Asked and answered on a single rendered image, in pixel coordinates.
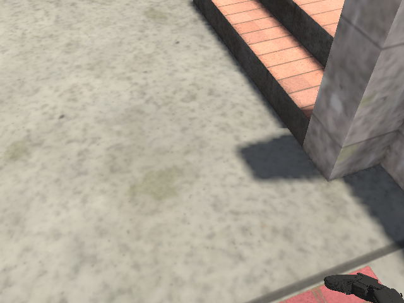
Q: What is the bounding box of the robot right hand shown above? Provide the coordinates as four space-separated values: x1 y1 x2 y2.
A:
324 273 404 303

